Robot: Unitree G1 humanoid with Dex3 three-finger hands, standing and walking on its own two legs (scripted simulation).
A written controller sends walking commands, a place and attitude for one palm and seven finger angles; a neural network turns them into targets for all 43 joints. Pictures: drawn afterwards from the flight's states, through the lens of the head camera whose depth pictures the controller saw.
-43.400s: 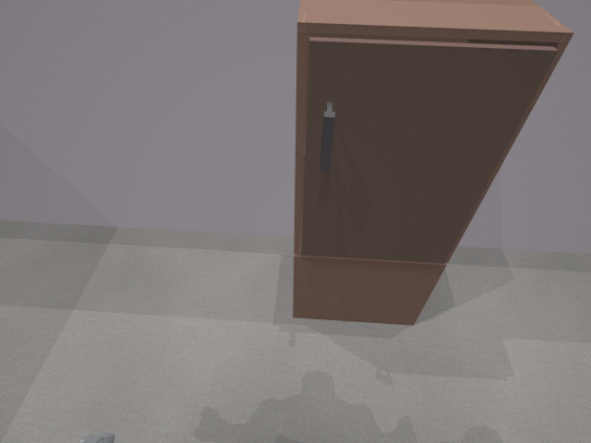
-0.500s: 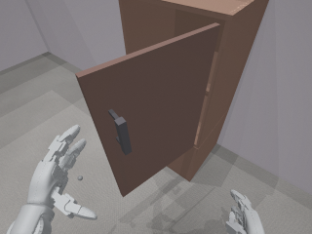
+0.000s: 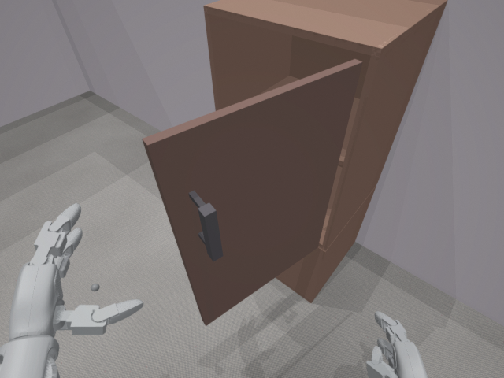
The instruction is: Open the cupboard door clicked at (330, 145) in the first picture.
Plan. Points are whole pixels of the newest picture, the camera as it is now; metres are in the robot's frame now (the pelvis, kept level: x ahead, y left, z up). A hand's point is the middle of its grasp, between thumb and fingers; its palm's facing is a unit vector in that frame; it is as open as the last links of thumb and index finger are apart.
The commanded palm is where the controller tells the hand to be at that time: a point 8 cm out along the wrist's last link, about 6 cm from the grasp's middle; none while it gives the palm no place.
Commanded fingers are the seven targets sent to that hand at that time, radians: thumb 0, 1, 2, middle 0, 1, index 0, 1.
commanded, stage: draw the hand back to the body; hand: left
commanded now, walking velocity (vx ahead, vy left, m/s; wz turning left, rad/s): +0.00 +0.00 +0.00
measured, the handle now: (205, 226) +0.33 +0.12 +0.08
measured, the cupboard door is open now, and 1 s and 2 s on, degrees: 76 76 76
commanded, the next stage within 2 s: step back with the hand held close in 0.80 s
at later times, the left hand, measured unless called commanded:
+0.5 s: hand (69, 249) +0.22 +0.26 +0.16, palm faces +0.45 -0.81 -0.38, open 8.3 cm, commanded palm +0.17 +0.29 +0.17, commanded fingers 0.00 0.90 0.90 -0.20 -0.30 -0.20 -0.30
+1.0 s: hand (66, 254) +0.21 +0.25 +0.17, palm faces +0.44 -0.81 -0.39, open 7.4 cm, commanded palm +0.15 +0.29 +0.18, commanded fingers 0.00 0.90 0.90 -0.20 -0.30 -0.20 -0.30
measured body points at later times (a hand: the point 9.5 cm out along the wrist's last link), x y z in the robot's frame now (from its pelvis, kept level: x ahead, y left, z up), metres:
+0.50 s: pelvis +0.02 +0.00 +0.01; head +0.00 -0.02 +0.46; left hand +0.19 +0.30 +0.18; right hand +0.21 -0.23 -0.07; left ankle +0.02 +0.12 -0.73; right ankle -0.03 -0.12 -0.73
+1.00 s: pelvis +0.01 -0.01 +0.01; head -0.01 -0.03 +0.46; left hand +0.18 +0.29 +0.19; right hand +0.19 -0.23 -0.08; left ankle +0.02 +0.12 -0.73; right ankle -0.03 -0.12 -0.73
